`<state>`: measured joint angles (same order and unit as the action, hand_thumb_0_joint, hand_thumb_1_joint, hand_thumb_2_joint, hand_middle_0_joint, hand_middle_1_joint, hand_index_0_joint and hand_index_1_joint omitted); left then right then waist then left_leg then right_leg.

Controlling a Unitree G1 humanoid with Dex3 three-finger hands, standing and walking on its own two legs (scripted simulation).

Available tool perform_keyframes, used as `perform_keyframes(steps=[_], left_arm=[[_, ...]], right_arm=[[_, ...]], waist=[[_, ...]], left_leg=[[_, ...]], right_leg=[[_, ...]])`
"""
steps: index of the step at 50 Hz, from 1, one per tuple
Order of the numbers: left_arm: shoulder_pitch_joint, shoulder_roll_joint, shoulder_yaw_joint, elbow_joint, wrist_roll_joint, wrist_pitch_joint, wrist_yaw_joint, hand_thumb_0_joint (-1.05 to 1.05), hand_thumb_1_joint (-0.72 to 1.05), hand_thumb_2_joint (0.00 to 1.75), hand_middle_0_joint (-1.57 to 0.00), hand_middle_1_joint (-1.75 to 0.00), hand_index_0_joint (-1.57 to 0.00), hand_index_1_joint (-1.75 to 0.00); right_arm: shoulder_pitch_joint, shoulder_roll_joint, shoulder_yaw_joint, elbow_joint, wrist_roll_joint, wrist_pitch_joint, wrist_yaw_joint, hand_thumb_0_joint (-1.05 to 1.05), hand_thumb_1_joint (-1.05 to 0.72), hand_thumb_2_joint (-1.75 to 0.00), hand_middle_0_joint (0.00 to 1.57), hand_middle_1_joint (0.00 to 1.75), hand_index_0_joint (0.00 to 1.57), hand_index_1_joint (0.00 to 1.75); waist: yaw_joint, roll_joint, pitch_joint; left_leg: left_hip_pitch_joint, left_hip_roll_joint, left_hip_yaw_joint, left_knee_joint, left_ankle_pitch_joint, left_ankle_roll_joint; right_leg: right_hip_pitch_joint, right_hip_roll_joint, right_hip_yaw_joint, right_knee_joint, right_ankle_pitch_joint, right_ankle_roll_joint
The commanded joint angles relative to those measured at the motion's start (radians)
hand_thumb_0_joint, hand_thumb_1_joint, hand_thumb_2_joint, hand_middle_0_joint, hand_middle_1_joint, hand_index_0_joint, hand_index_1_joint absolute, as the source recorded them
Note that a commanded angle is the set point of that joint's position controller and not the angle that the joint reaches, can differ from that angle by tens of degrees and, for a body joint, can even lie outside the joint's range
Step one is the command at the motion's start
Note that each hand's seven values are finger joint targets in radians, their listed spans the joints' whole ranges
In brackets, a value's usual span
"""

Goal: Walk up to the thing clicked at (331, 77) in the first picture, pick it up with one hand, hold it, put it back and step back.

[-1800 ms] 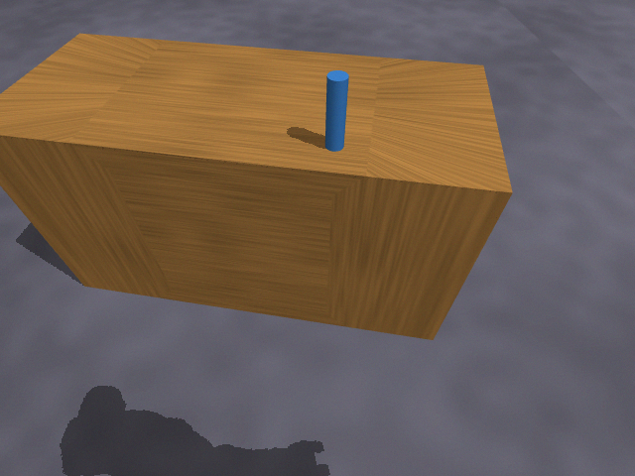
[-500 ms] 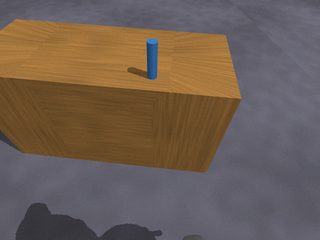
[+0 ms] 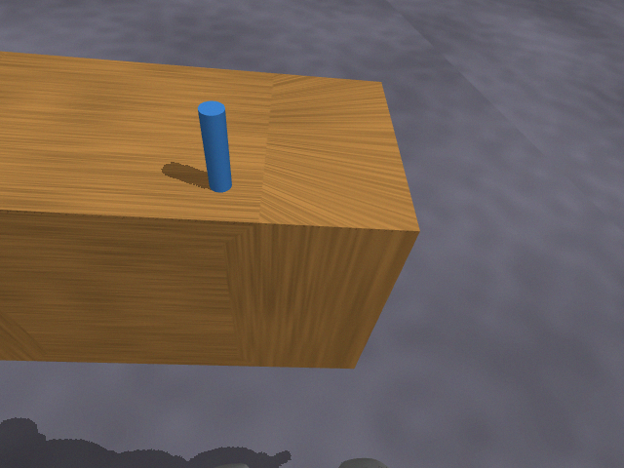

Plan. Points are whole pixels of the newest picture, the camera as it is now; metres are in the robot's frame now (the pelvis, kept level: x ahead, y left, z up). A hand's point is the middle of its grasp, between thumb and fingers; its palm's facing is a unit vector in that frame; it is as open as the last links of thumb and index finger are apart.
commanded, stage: walk up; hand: left
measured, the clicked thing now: (216, 150) +0.61 +0.19 +0.03
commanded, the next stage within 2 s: none
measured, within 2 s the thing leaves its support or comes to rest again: neither
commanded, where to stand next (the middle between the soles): +0.21 -0.05 m, yaw +0 degrees
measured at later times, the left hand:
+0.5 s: hand (218, 347) +0.30 +0.15 -0.12, palm faces -0.10 -0.93 -0.37, open 7.3 cm
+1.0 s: hand (165, 420) +0.20 +0.21 -0.15, palm faces +0.02 -0.93 -0.37, open 7.4 cm
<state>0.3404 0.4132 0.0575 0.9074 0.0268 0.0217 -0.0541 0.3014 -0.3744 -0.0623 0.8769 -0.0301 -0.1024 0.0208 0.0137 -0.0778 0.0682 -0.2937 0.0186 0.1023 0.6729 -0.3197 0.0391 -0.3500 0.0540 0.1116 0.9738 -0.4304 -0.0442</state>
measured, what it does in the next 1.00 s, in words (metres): walks ahead: right foot, then left foot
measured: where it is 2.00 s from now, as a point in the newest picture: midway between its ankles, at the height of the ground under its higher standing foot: outside the picture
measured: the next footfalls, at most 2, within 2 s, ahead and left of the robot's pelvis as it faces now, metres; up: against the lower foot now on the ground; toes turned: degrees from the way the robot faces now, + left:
right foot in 0.34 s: +0.28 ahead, -0.18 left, +0.00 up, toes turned -4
left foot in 0.78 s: +0.20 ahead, +0.04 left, +0.00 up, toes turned +1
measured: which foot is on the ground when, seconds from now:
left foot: down 0.00-0.36, up 0.38-0.76, down 0.78-1.00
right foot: up 0.00-0.32, down 0.34-0.82, up 0.84-1.00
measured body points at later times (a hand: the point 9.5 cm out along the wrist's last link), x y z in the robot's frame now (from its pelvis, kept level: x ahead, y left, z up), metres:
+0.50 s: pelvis +0.14 -0.08 +0.00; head +0.19 -0.11 +0.45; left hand +0.31 +0.20 -0.09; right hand +0.16 -0.39 -0.13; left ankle +0.09 +0.08 -0.66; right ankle +0.24 -0.18 -0.72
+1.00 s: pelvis +0.13 -0.07 +0.00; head +0.17 -0.05 +0.45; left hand +0.20 +0.26 -0.13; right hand +0.21 -0.39 -0.10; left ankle +0.16 +0.03 -0.72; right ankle +0.12 -0.21 -0.68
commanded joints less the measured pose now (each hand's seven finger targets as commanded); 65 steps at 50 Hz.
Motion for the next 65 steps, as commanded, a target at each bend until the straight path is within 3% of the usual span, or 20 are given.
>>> perform_keyframes(steps=[1, 7, 13, 16, 18, 20, 23, 25, 33, 38, 39, 41, 42, 45, 51, 53, 55, 57, 62, 65], left_arm=[[0.009, 0.241, 0.072, -0.088, -0.005, -0.046, 0.012, 0.00, 0.90, 0.90, -0.20, -0.30, -0.20, -0.30], [-0.082, 0.147, 0.048, -0.137, -0.022, -0.048, -0.008, 0.00, 0.90, 0.90, -0.20, -0.30, -0.20, -0.30], [-0.171, 0.111, 0.036, -0.144, -0.021, -0.055, -0.009, 0.00, 0.90, 0.90, -0.20, -0.30, -0.20, -0.30], [-0.026, 0.178, 0.067, -0.063, -0.014, -0.069, 0.017, 0.00, 0.90, 0.90, -0.20, -0.30, -0.20, -0.30], [-0.007, 0.257, 0.087, -0.097, -0.011, -0.074, 0.037, 0.00, 0.90, 0.90, -0.20, -0.30, -0.20, -0.30], [-0.099, 0.263, 0.082, -0.114, -0.030, -0.057, 0.047, 0.00, 0.90, 0.90, -0.20, -0.30, -0.20, -0.30], [-0.174, 0.197, 0.055, -0.117, -0.027, -0.052, 0.060, 0.00, 0.90, 0.90, -0.20, -0.30, -0.20, -0.30], [-0.199, 0.192, 0.054, -0.113, -0.019, -0.058, 0.063, 0.00, 0.90, 0.90, -0.20, -0.30, -0.20, -0.30], [-0.252, 0.225, 0.061, -0.115, -0.014, -0.032, 0.071, 0.00, 0.90, 0.90, -0.20, -0.30, -0.20, -0.30], [-0.294, 0.205, 0.053, -0.102, -0.018, -0.017, 0.071, 0.00, 0.90, 0.90, -0.20, -0.30, -0.20, -0.30], [-0.276, 0.192, 0.044, -0.097, -0.018, -0.015, 0.071, 0.00, 0.90, 0.90, -0.20, -0.30, -0.20, -0.30], [-0.264, 0.154, 0.038, -0.086, -0.037, -0.012, 0.078, 0.00, 0.90, 0.90, -0.20, -0.30, -0.20, -0.30], [-0.267, 0.192, 0.053, -0.063, -0.026, -0.012, 0.085, 0.00, 0.90, 0.90, -0.20, -0.30, -0.20, -0.30], [-0.209, 0.166, 0.051, -0.024, -0.038, -0.014, 0.077, 0.00, 0.90, 0.90, -0.20, -0.30, -0.20, -0.30], [-0.177, 0.149, 0.020, -0.010, -0.030, -0.052, 0.083, 0.00, 0.90, 0.90, -0.20, -0.30, -0.20, -0.30], [-0.101, 0.137, 0.018, 0.038, -0.023, -0.077, 0.091, 0.00, 0.90, 0.90, -0.20, -0.30, -0.20, -0.30], [-0.092, 0.228, 0.036, 0.047, 0.000, -0.098, 0.102, 0.00, 0.90, 0.90, -0.20, -0.30, -0.20, -0.30], [-0.172, 0.321, 0.045, 0.028, 0.002, -0.095, 0.101, 0.00, 0.90, 0.90, -0.20, -0.30, -0.20, -0.30], [-0.202, 0.175, 0.002, 0.024, -0.018, -0.096, 0.080, 0.00, 0.90, 0.90, -0.20, -0.30, -0.20, -0.30], [-0.173, 0.189, -0.001, 0.050, -0.013, -0.088, 0.072, 0.00, 0.90, 0.90, -0.20, -0.30, -0.20, -0.30]], right_arm=[[0.014, -0.302, -0.085, -0.084, 0.016, -0.021, -0.032, 0.00, -0.90, -0.90, 0.20, 0.30, 0.20, 0.30], [0.115, -0.264, -0.071, -0.076, 0.019, -0.028, -0.031, 0.00, -0.90, -0.90, 0.20, 0.30, 0.20, 0.30], [0.067, -0.274, -0.061, -0.110, 0.017, 0.012, -0.031, 0.00, -0.90, -0.90, 0.20, 0.30, 0.20, 0.30], [0.091, -0.201, -0.027, -0.116, 0.036, 0.031, -0.034, 0.00, -0.90, -0.90, 0.20, 0.30, 0.20, 0.30], [0.232, -0.123, 0.010, -0.104, 0.040, 0.043, -0.036, 0.00, -0.90, -0.90, 0.20, 0.30, 0.20, 0.30], [0.178, -0.243, -0.026, -0.055, 0.034, 0.070, -0.059, 0.00, -0.90, -0.90, 0.20, 0.30, 0.20, 0.30], [0.153, -0.226, -0.016, -0.011, 0.044, 0.076, -0.055, 0.00, -0.90, -0.90, 0.20, 0.30, 0.20, 0.30], [0.155, -0.202, -0.005, 0.007, 0.033, 0.081, -0.052, 0.00, -0.90, -0.90, 0.20, 0.30, 0.20, 0.30], [0.057, -0.215, -0.023, 0.018, 0.016, 0.102, -0.048, 0.00, -0.90, -0.90, 0.20, 0.30, 0.20, 0.30], [0.062, -0.205, -0.038, 0.027, -0.005, 0.100, -0.028, 0.00, -0.90, -0.90, 0.20, 0.30, 0.20, 0.30], [0.055, -0.229, -0.046, 0.017, -0.015, 0.096, -0.028, 0.00, -0.90, -0.90, 0.20, 0.30, 0.20, 0.30], [-0.082, -0.352, -0.066, -0.037, -0.012, 0.089, -0.026, 0.00, -0.90, -0.90, 0.20, 0.30, 0.20, 0.30], [-0.116, -0.347, -0.068, -0.043, -0.014, 0.086, -0.023, 0.00, -0.90, -0.90, 0.20, 0.30, 0.20, 0.30], [-0.144, -0.248, -0.037, -0.056, -0.012, 0.080, -0.038, 0.00, -0.90, -0.90, 0.20, 0.30, 0.20, 0.30], [-0.080, -0.272, -0.050, -0.041, -0.015, 0.092, -0.030, 0.00, -0.90, -0.90, 0.20, 0.30, 0.20, 0.30], [-0.128, -0.253, -0.036, -0.043, -0.001, 0.105, -0.022, 0.00, -0.90, -0.90, 0.20, 0.30, 0.20, 0.30], [-0.135, -0.185, -0.015, -0.051, 0.022, 0.108, -0.017, 0.00, -0.90, -0.90, 0.20, 0.30, 0.20, 0.30], [-0.172, -0.213, -0.024, -0.050, 0.009, 0.112, -0.019, 0.00, -0.90, -0.90, 0.20, 0.30, 0.20, 0.30], [-0.172, -0.227, -0.035, 0.013, 0.015, 0.079, -0.002, 0.00, -0.90, -0.90, 0.20, 0.30, 0.20, 0.30], [-0.226, -0.233, -0.028, 0.013, 0.017, 0.085, 0.006, 0.00, -0.90, -0.90, 0.20, 0.30, 0.20, 0.30]], waist=[[-0.010, 0.177, 0.087], [-0.039, 0.238, 0.058], [-0.045, 0.249, -0.009], [0.041, 0.021, -0.147], [0.028, -0.199, -0.272], [0.033, -0.124, -0.188], [-0.012, -0.068, -0.113], [-0.009, -0.069, -0.102], [-0.008, -0.099, -0.094], [-0.039, 0.000, -0.097], [-0.039, 0.045, -0.096], [-0.026, 0.357, -0.036], [-0.031, 0.305, -0.015], [0.003, 0.190, -0.039], [-0.045, 0.257, -0.158], [0.007, 0.222, -0.160], [0.007, 0.064, -0.145], [-0.002, -0.047, -0.053], [-0.033, 0.021, -0.078], [-0.009, 0.023, -0.012]], left_leg=[[0.176, 0.325, -0.488, -0.480, -0.213, 0.110], [0.271, 0.221, -0.119, -0.336, 0.671, 0.116], [0.133, 0.200, -0.044, -0.231, 0.594, 0.108], [0.036, 0.122, -0.011, 0.108, 0.396, 0.055], [-0.151, -0.016, -0.076, 0.408, -0.277, -0.003], [-0.140, 0.026, -0.137, 0.501, -0.313, -0.016], [-0.129, 0.035, -0.164, 0.444, -0.213, -0.020], [-0.091, 0.020, -0.156, 0.395, -0.162, -0.029], [-0.051, -0.001, -0.104, 0.213, -0.133, -0.032], [0.074, -0.001, -0.106, -0.012, -0.034, 0.007], [0.088, 0.035, -0.192, -0.104, -0.093, 0.028], [-0.078, 0.332, -0.622, -0.388, -0.136, 0.197], [-0.167, 0.364, -0.667, -0.394, -0.089, 0.256], [-0.055, 0.208, -0.366, -0.246, 0.324, 0.179], [0.254, 0.218, -0.337, -0.164, 0.283, 0.185], [0.183, 0.174, -0.247, -0.059, 0.401, 0.142], [-0.033, 0.087, -0.195, 0.041, 0.285, 0.037], [-0.113, 0.040, -0.151, 0.082, -0.182, -0.007], [0.197, 0.110, -0.254, -0.201, 0.233, 0.051], [0.046, 0.119, -0.272, -0.265, -0.145, 0.059]], right_leg=[[-0.338, -0.076, 0.095, 0.139, 0.093, 0.014], [-0.268, -0.078, -0.041, -0.061, 0.189, 0.036], [0.036, -0.076, -0.157, -0.371, 0.338, 0.011], [0.352, -0.062, -0.151, -0.488, 0.477, -0.020], [0.505, -0.397, 0.317, -0.545, 0.603, -0.141], [0.308, -0.415, 0.372, -0.596, 0.393, -0.247], [0.162, -0.298, 0.129, -0.585, 0.371, -0.156], [0.095, -0.277, 0.078, -0.574, 0.432, -0.168], [-0.001, -0.355, 0.127, -0.549, 0.348, -0.191], [-0.120, -0.335, 0.107, -0.477, 0.093, -0.120], [-0.153, -0.307, 0.091, -0.419, 0.067, -0.090], [-0.165, -0.034, -0.139, -0.042, -0.156, 0.012], [-0.099, -0.046, -0.052, 0.082, -0.177, 0.018], [-0.112, -0.019, -0.023, 0.127, -0.112, 0.019], [-0.068, -0.062, -0.116, -0.310, -0.095, 0.053], [0.112, -0.043, -0.144, -0.600, 0.125, 0.042], [0.295, -0.183, 0.116, -0.614, 0.352, -0.018], [0.150, -0.417, 0.349, -0.601, 0.279, -0.195], [-0.002, -0.147, -0.006, -0.494, 0.278, 0.005], [0.043, -0.130, 0.002, -0.568, -0.038, -0.003]])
